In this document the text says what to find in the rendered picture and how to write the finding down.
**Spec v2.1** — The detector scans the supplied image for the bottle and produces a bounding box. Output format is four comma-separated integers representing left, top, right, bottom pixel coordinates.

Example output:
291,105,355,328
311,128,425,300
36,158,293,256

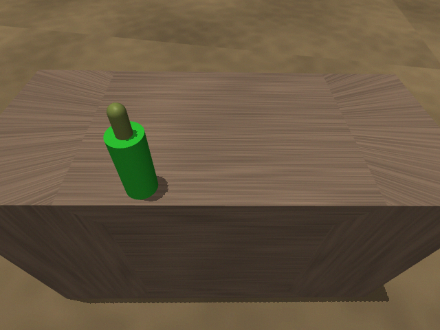
103,102,158,199

